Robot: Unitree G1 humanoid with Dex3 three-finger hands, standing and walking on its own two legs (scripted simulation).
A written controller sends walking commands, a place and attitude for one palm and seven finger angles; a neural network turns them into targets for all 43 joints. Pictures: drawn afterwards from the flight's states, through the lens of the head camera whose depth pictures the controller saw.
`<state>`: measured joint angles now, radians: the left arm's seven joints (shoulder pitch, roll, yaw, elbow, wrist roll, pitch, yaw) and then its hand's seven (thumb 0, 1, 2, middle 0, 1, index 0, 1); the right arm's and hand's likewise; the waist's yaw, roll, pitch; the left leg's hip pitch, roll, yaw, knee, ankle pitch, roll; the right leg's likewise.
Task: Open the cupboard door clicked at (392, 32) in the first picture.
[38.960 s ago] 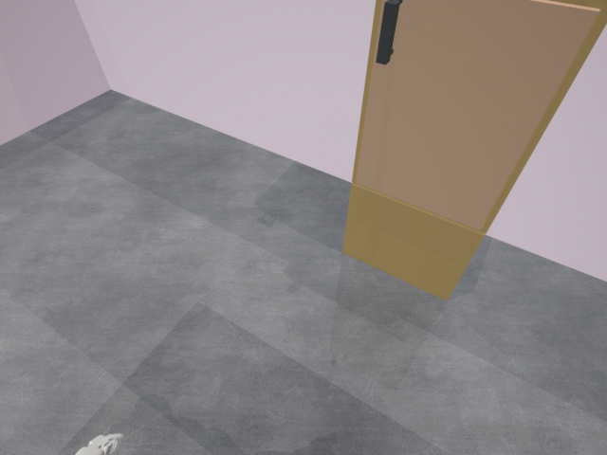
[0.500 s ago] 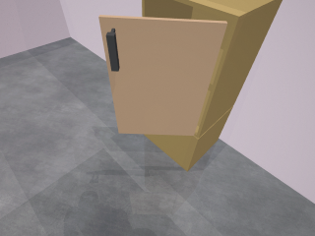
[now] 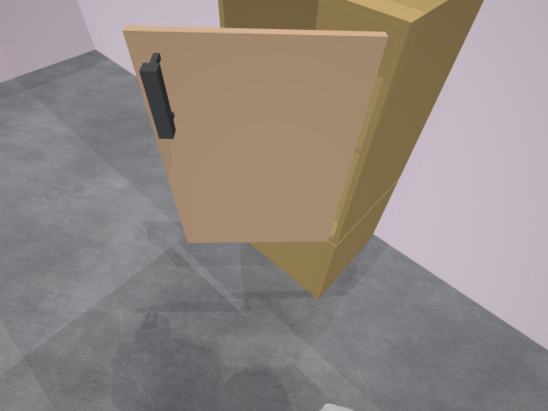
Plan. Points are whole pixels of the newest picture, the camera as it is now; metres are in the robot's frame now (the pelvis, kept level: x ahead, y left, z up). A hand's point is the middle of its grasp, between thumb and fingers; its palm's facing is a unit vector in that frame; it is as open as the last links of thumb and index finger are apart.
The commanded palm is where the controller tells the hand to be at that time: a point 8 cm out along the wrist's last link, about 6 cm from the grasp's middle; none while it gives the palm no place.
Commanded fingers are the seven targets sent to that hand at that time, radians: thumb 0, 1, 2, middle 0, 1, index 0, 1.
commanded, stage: come to a stop and stand still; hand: left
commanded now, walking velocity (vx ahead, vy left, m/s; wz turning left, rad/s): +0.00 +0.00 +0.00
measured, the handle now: (161, 96) +0.57 +0.21 +0.15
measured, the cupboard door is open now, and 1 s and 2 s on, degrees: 44 44 44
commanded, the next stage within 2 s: look again from close up in 1.16 s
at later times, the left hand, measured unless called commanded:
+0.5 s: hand out of the picture +0.06 +0.19 -0.19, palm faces +0.13 -0.97 -0.19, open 7.3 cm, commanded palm none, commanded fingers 0.00 0.90 0.90 -0.20 -0.30 -0.20 -0.30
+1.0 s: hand out of the picture -0.05 +0.12 -0.18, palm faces +0.11 -0.99 -0.12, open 7.4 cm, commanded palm none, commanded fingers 0.00 0.90 0.90 -0.20 -0.30 -0.20 -0.30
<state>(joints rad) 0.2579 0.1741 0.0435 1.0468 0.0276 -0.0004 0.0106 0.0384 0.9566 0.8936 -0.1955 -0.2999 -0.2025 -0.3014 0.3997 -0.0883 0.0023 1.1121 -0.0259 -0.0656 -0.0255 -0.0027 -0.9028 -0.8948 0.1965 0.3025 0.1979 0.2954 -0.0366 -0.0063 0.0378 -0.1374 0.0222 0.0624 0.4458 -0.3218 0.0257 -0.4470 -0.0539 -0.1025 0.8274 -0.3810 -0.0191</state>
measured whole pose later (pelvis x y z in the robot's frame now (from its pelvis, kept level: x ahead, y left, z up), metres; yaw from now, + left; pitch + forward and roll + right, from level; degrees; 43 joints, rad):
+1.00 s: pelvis -0.01 -0.03 +0.00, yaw +4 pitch -2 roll -1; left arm 0.38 0.12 -0.01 1.10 0.01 0.00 0.03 0.01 0.91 0.89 -0.19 -0.30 -0.20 -0.30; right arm 0.30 -0.16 -0.01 1.12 -0.01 0.03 -0.02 -0.01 -0.92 -0.90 0.19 0.30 0.20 0.30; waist -0.01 -0.02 0.00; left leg -0.29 0.03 0.07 0.43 -0.10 0.02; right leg -0.11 0.01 -0.06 0.45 -0.30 -0.02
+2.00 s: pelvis +0.03 +0.01 -0.01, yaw +4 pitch +1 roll +1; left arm 0.47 0.20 0.04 0.24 -0.09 0.02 0.12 0.02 0.89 0.88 -0.20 -0.31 -0.21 -0.31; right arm 0.28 -0.19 0.01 0.86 0.04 -0.19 -0.05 0.01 -0.90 -0.89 0.20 0.30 0.20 0.30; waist 0.01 -0.04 0.00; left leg -0.31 -0.05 0.09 0.49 -0.20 0.06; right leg -0.24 -0.04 -0.02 0.68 -0.37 -0.01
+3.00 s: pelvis +0.04 +0.02 -0.02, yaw +6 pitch +3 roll -2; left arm 0.21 0.38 0.33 -0.02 -0.35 -0.13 -0.38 0.00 -0.20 0.42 -0.28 -1.01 -0.28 -1.01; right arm 0.25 -0.27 0.04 0.59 0.06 -0.26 -0.10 0.01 -0.90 -0.90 0.20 0.30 0.20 0.30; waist 0.02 0.02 -0.05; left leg -0.47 -0.03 0.04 0.71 -0.31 0.08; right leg -0.34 0.02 -0.06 0.65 -0.37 -0.01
